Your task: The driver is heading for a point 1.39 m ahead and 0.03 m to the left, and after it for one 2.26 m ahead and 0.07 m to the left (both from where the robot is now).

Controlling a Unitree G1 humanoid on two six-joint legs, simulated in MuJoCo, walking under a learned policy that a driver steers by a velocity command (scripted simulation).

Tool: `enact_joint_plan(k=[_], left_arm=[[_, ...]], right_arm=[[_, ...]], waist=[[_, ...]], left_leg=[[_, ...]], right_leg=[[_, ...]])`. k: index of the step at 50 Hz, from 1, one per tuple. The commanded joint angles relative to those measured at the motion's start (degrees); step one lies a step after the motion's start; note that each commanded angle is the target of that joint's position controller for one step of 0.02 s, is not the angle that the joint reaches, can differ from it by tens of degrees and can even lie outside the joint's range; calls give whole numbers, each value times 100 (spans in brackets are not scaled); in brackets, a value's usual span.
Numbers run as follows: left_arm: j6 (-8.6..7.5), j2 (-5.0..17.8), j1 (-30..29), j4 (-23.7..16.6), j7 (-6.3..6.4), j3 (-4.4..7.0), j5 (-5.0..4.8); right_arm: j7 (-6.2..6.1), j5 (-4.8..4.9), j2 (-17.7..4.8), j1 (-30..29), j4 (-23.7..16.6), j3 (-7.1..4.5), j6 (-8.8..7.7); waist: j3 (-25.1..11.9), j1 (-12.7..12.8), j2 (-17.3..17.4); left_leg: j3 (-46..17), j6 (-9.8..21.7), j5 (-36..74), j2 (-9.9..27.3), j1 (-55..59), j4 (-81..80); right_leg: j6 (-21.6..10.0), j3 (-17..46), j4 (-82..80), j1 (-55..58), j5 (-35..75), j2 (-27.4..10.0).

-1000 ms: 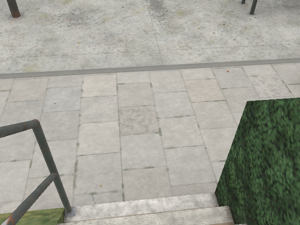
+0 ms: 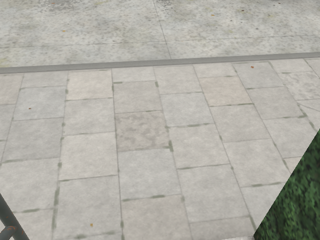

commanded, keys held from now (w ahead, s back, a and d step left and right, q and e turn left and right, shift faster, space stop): w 1.00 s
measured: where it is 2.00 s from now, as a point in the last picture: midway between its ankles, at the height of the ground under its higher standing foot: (127, 206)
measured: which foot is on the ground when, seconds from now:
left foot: down 0.00-0.08, up 0.10-0.54, down 0.56-1.00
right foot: up 0.00-0.06, down 0.08-0.56, up 0.58-1.00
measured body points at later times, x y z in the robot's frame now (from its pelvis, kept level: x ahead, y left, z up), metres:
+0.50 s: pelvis +0.25 +0.02 -0.23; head +0.24 +0.02 +0.22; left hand +0.17 +0.25 -0.37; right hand +0.41 -0.21 -0.34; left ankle +0.39 +0.16 -0.93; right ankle +0.11 -0.12 -0.84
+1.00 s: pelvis +0.51 +0.04 -0.44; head +0.50 +0.06 +0.01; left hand +0.72 +0.25 -0.54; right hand +0.42 -0.17 -0.59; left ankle +0.32 +0.16 -1.04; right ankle +0.64 -0.08 -1.15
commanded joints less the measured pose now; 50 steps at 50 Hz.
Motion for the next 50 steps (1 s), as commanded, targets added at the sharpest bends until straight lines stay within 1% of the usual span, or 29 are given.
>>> enact_joint_plan(k=[1, 3, 4, 5, 6, 7, 8, 10, 12, 14, 16, 18, 20, 24, 26, 27, 28, 29, 30, 32, 33, 34, 36, 37, 38, 39, 42, 48, 50], left_arm=[[116, 435, 290, -216, -71, 156, -10], [71, 919, 2390, 511, -73, 380, -14], [5, 792, 3033, 708, 28, 412, -6], [-33, 725, 3890, 1135, -66, 312, 189], [-48, 623, 3490, 1275, -145, 160, 71], [-29, 408, 3378, 1249, -214, 93, -58], [-75, 157, 3493, 1394, -311, 11, -15], [-52, 737, 2860, 1491, -148, 175, 207], [-92, -157, 2095, 1323, 176, -224, 423], [-84, 378, 1831, 1283, 303, -160, 473], [-212, 521, 2179, 1352, 442, -84, 150], [-268, 543, 2266, 1272, 670, -60, -100], [-201, 717, 2406, 1267, 700, 15, -190], [-76, 620, 2472, 1249, 555, 196, -97], [-111, 870, 1732, 1142, 425, 341, -17], [-76, 487, 2254, 1292, 509, 281, -244], [-157, 437, 2140, 1575, 544, 330, -128], [-249, -149, 2638, 1415, 366, 223, -7], [-314, -92, 2859, 1192, 355, 174, -141], [-135, 71, 1708, 807, 432, 157, -290], [-106, -255, 1579, 251, 395, -15, -389], [-56, 75, 1000, 183, 408, 27, -438], [145, 261, 945, 176, 389, 99, -109], [160, 106, 889, 58, 346, 69, 172], [126, 166, 1128, 213, 283, 138, 172], [81, 542, 874, 75, 210, 245, 68], [-60, 345, -226, -183, 35, 130, 164], [-23, 438, -316, -308, -200, 155, 54], [-107, 708, 1045, 144, -234, 294, -20]], right_arm=[[45, -3, -960, -595, -437, -282, 12], [196, -97, -844, -1388, -506, -331, -16], [117, 108, -737, -1146, -364, -291, -44], [195, -90, -207, -976, -266, -266, -116], [293, -60, -317, -155, -588, -228, -168], [292, 36, -587, -324, -732, -262, -139], [273, 101, -678, -897, -919, -235, -113], [191, 259, -249, -1910, -1503, -52, 35], [200, 17, -563, -2201, -1680, -101, 245], [322, -260, -422, -1540, -1386, -131, 268], [446, -184, -830, -2094, -1718, -242, 195], [501, -314, -964, -2868, -1967, -226, 177], [629, -298, -677, -3166, -2033, -138, 133], [617, -114, -1183, -2545, -1769, -330, 353], [668, -198, -1603, -956, -1250, -560, 313], [588, -212, -1437, -718, -1063, -573, 194], [616, -386, -1397, 368, -648, -510, 47], [777, -320, -1359, 733, -446, -334, -12], [871, -151, -1216, 841, -289, -313, 2], [1017, -163, -521, 141, -208, -94, 85], [933, -217, -1817, -83, -116, -440, 85], [814, -373, -1183, -531, -291, -238, -4], [471, -606, -494, -1239, -483, 143, -49], [341, -392, -717, -1474, -542, 118, -32], [287, -439, -1126, -1408, -517, 51, -91], [191, -308, -1079, -1112, -436, 57, -192], [-73, 36, -881, -541, -298, 103, -271], [50, -36, -934, -307, -221, -159, -64], [93, -125, -912, -1166, -217, -249, 21]], waist=[[865, 379, 1122], [111, 1390, 1118], [297, 1695, 800], [274, 1767, -636], [-62, 847, -1681], [-395, 856, -1437], [-320, 886, -117], [234, 508, -118], [873, 167, 573], [464, -133, 313], [545, 116, -116], [751, 427, 414], [757, 712, 150], [835, 746, -172], [124, -12, -530], [396, 42, 166], [261, -560, 1261], [240, -123, 2851], [-91, 202, 3039], [102, 421, 577], [83, 745, 1930], [441, 751, 997], [673, 1102, 575], [599, 1162, 569], [412, 1265, 848], [448, 1127, 1009], [793, 499, 530], [1117, 69, 785], [564, 917, 1213]], left_leg=[[-1545, 981, 3577, 868, -1212, -628], [-1391, 790, 4863, 680, -1612, 1414], [-714, 374, 5582, 61, -1043, 3588], [-598, 129, 423, -938, -3628, 6530], [-1118, 188, -64, -607, -5091, 6340], [-1233, 180, 315, -419, -5414, 6061], [-1097, 382, 1121, 22, -5511, 5338], [-1445, 257, 2585, 704, -5885, 3741], [-1208, -136, 4054, 909, -4979, 1943], [-479, -331, 5802, 828, -2759, 1506], [-875, -167, 6996, 982, -3460, 513], [-660, -281, 8594, 872, -2366, -1505], [-204, -399, 8902, 604, -1024, -2368], [-131, -228, 7449, 873, -1207, -2510], [88, 67, 6814, 1111, 408, -2771], [-55, 244, 6307, 1281, 276, -5458], [43, 580, 8237, 1574, 1962, -5125], [-219, 651, 10285, 1759, 3584, -2027], [-1076, 759, 10268, 1993, 3376, -2198], [-1453, 789, 6645, 1790, 1882, -3114], [-3734, 1657, 5084, 2933, 1326, -3778], [-3620, 1319, 4676, 2892, 811, -3650], [-2414, 1137, 5097, 2131, -760, -3440], [-2034, 1103, 5598, 1813, -1137, -3350], [-1891, 1048, 5876, 1673, -1853, -3442], [-1732, 889, 5051, 1539, -1195, -3151], [-890, 687, 3115, 934, -1488, -2803], [-1343, 1010, 3284, 1088, -150, -1015], [-1788, 1042, 4308, 1284, -388, 461]], right_leg=[[-111, -385, -49, 1011, -715, 131], [-457, -596, -676, 3194, -626, -194], [-763, -545, -3177, 3286, -836, -518], [-1179, -154, -1239, 5316, 2204, -1102], [-1453, 575, 321, 5967, 3105, -1384], [-1647, 969, 107, 5816, 2218, -1646], [-1623, 1080, -202, 5044, -447, -1563], [-2104, 3222, -1285, 3245, -4517, -2283], [-1665, 2291, -947, 1283, -3824, -1614], [-1367, 1490, -708, -40, -3000, -974], [-1260, 1466, -307, 714, -4158, -811], [-1092, 759, 5, 287, -5302, -419], [-1063, 335, 276, -146, -5834, -221], [-1017, 675, 1830, 901, -4991, -561], [-784, 777, 3350, 962, -3974, -461], [-448, 393, 4755, 1759, -3357, 76], [-361, 143, 7702, 416, -4847, 723], [-373, 487, 9405, -2643, -8236, 1322], [-413, 631, 9019, -3175, -7868, 1104], [-715, -156, 7854, -3306, -6311, 396], [-569, -105, 7761, -3636, -6476, 87], [-568, 1006, 6148, -3987, -4878, -174], [-152, 535, 4334, -2708, -3531, -278], [-7, 141, 3339, -1827, -2790, -361], [0, 7, 3602, -666, -1865, -221], [-31, 316, 2911, -1197, -962, -274], [4, -245, 151, 134, 1136, 50], [-36, -216, -199, -235, -331, -20], [-259, -59, -128, 1044, -1041, -462]])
